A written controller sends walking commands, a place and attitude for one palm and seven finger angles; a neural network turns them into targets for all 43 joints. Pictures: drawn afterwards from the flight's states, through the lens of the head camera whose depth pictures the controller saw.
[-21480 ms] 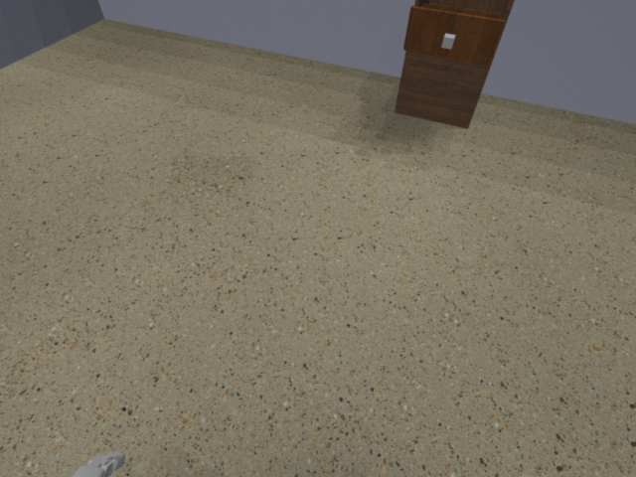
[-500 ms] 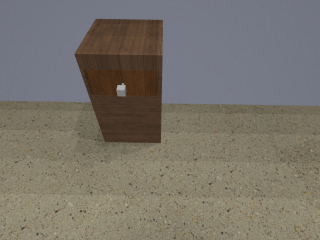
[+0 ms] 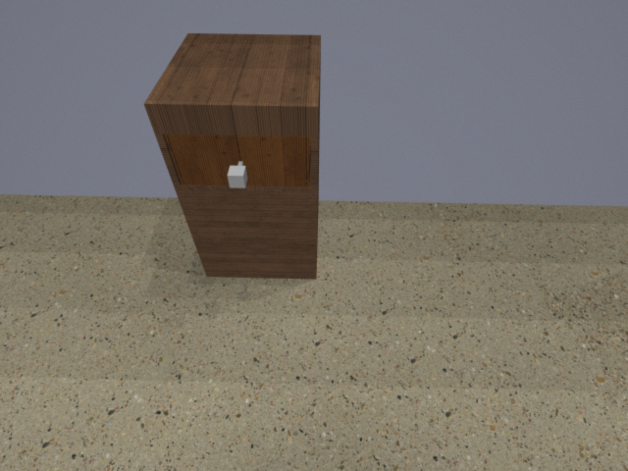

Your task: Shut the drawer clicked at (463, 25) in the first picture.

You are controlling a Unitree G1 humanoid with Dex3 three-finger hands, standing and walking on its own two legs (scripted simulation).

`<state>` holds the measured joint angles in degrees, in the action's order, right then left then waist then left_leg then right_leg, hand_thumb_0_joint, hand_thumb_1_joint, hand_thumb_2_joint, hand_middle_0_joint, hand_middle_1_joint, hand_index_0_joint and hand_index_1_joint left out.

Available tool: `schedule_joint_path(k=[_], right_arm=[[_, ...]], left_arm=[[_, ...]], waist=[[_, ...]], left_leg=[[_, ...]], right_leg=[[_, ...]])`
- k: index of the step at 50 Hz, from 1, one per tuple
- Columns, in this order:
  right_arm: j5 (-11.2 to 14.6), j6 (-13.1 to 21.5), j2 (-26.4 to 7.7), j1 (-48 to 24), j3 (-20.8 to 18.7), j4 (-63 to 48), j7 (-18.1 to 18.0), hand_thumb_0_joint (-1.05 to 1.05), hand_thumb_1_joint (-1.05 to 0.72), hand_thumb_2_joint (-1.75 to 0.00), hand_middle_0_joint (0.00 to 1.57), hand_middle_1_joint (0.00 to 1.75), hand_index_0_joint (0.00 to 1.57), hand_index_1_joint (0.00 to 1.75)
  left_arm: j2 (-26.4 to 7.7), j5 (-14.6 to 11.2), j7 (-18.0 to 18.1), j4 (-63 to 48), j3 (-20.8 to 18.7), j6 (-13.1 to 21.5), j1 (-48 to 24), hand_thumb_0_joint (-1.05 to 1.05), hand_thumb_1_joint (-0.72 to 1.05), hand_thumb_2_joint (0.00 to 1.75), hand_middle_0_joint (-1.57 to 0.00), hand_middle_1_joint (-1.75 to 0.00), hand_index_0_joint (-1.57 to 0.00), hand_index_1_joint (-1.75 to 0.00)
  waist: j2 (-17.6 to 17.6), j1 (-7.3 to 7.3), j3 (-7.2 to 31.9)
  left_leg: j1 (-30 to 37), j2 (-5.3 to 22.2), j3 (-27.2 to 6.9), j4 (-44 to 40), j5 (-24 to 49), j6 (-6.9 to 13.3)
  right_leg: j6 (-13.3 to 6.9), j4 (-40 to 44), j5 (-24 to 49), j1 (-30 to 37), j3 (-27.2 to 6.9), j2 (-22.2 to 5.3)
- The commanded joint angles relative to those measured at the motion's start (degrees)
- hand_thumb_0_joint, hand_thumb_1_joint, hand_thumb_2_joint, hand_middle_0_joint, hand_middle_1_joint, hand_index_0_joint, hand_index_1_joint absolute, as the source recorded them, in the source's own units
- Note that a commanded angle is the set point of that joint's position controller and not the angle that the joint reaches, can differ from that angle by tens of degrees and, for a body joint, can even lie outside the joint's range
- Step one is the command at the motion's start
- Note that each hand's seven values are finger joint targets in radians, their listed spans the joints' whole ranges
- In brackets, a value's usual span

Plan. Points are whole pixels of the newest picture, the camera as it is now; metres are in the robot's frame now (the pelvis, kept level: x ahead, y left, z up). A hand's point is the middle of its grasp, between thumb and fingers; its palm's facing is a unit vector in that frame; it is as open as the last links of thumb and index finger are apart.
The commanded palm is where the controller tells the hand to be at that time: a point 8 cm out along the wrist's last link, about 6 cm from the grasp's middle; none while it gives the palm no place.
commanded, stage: look to check the result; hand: left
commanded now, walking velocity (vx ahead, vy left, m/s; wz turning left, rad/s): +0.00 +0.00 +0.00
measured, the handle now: (238, 172) +0.88 +0.26 -0.20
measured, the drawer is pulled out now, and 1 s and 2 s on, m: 0.00 0.00 0.00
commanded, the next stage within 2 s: stand and wait in 0.04 s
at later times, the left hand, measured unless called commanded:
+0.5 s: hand out of the picture -0.01 +0.14 -0.17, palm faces +0.05 -0.98 -0.18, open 7.4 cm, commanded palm none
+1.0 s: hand out of the picture -0.01 +0.14 -0.17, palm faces +0.06 -0.98 -0.18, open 7.4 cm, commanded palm none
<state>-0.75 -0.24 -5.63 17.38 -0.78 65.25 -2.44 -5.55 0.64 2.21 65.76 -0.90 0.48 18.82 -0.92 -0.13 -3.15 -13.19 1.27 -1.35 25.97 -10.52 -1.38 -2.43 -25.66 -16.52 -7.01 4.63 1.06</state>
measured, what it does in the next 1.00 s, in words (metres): stands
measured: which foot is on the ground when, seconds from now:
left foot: down 0.00-1.00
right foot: down 0.00-1.00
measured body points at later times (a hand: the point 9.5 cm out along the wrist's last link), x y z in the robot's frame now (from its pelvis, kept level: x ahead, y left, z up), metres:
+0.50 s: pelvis +0.01 -0.01 +0.00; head +0.02 -0.02 +0.45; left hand -0.01 +0.20 -0.16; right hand -0.02 -0.21 -0.17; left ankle +0.04 +0.14 -0.74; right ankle -0.02 -0.09 -0.74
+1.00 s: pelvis +0.02 -0.02 +0.00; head +0.03 -0.03 +0.45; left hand -0.01 +0.19 -0.16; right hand +0.00 -0.22 -0.17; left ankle +0.04 +0.14 -0.74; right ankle -0.02 -0.09 -0.74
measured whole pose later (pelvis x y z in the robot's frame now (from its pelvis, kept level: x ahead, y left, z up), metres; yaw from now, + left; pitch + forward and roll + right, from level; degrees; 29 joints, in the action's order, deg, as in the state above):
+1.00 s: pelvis +0.02 -0.02 +0.00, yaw -1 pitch -2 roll +0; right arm -0.7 -0.3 -6.1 16.9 -0.8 65.9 -2.7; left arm -5.7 0.6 2.5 65.2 -1.1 0.9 18.7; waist -1.0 -0.2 -3.2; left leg -11.2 2.6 -1.3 25.4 -12.0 -2.8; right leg -3.7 -24.4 -17.5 -5.0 4.4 2.4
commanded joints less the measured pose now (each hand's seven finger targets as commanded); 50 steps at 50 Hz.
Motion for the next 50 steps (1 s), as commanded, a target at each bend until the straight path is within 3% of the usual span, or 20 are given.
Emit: schedule_joint_path(k=[1, 16, 30, 39, 44, 50], right_arm=[[-0.1, 0.5, -4.1, 5.5, -1.0, -0.7, -0.4, 0.0, -0.9, -0.9, 0.2, 0.3, 0.2, 0.3], [-0.1, 0.3, -4.0, 5.4, -0.9, -0.4, -0.4, 0.0, -0.9, -0.9, 0.2, 0.3, 0.2, 0.3], [0.0, 0.6, -4.2, 5.5, -0.8, 0.0, -0.7, 0.0, -0.9, -0.9, 0.2, 0.3, 0.2, 0.3], [0.0, 0.5, -4.2, 5.2, -0.9, 0.0, -0.7, 0.0, -0.9, -0.9, 0.2, 0.3, 0.2, 0.3], [0.0, 0.3, -3.9, 4.8, -0.8, -0.1, -0.6, 0.0, -0.9, -0.9, 0.2, 0.3, 0.2, 0.3], [0.0, 0.5, -4.3, 5.0, -0.8, 0.1, -0.7, 0.0, -0.9, -0.9, 0.2, 0.3, 0.2, 0.3]], left_arm=[[-5.3, -0.1, 0.4, -1.0, -0.9, 0.3, 5.0, 0.0, 0.9, 0.9, -0.2, -0.3, -0.2, -0.3], [-5.7, -0.2, 0.5, -1.4, -1.0, 0.4, 4.8, 0.0, 0.9, 0.9, -0.2, -0.3, -0.2, -0.3], [-5.5, -0.3, 0.5, -1.2, -1.1, 0.5, 4.9, 0.0, 0.9, 0.9, -0.2, -0.3, -0.2, -0.3], [-5.7, -0.3, 0.7, -1.3, -1.2, 0.7, 5.3, 0.0, 0.9, 0.9, -0.2, -0.3, -0.2, -0.3], [-5.7, -0.3, 0.6, -1.3, -1.1, 0.6, 5.4, 0.0, 0.9, 0.9, -0.2, -0.3, -0.2, -0.3], [-5.8, -0.3, 0.6, -1.4, -1.2, 0.7, 5.1, 0.0, 0.9, 0.9, -0.2, -0.3, -0.2, -0.3]], waist=[[0.2, -0.05, -3.2], [0.9, 0.0, -4.0], [0.2, -0.05, -2.4], [1.6, 0.01, -2.3], [1.4, 0.11, -3.7], [0.4, -0.07, -2.6]], left_leg=[[1.6, 3.3, -2.1, -3.0, 5.3, 3.0], [1.9, 3.2, -1.4, -2.5, 5.5, 2.7], [3.4, 3.6, -1.1, -2.6, 8.2, 2.6], [3.6, 3.5, -0.5, -2.1, 8.5, 2.4], [3.1, 3.3, -0.5, -2.2, 7.0, 2.4], [3.9, 3.6, -0.6, -2.4, 8.0, 2.4]], right_leg=[[-0.9, 7.7, 3.0, -6.0, -5.6, -6.1], [-1.0, 8.4, 3.4, -6.1, -5.9, -6.3], [-0.9, 7.4, 9.3, -4.2, -6.0, -6.1], [-0.4, 7.6, 13.1, -3.5, -5.9, -6.5], [-0.3, 8.4, 10.7, -4.4, -6.2, -6.5], [-0.5, 8.1, 11.5, -3.8, -6.3, -6.3]])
